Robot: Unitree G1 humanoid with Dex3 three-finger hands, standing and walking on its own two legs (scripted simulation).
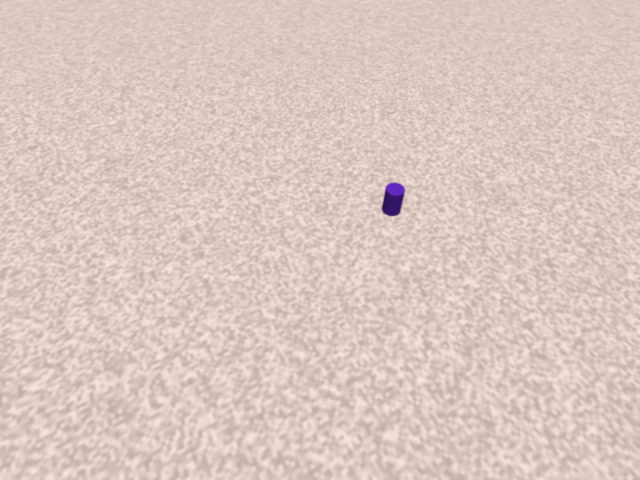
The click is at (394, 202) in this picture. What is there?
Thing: squat round
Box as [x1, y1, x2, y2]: [382, 183, 404, 215]
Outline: 390,183 386,186 382,209 386,214 395,215 399,212 404,188 398,183
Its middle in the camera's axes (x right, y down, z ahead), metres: +0.31 -0.17 +1.72
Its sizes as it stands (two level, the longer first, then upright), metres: 0.081 0.081 0.123
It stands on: the floor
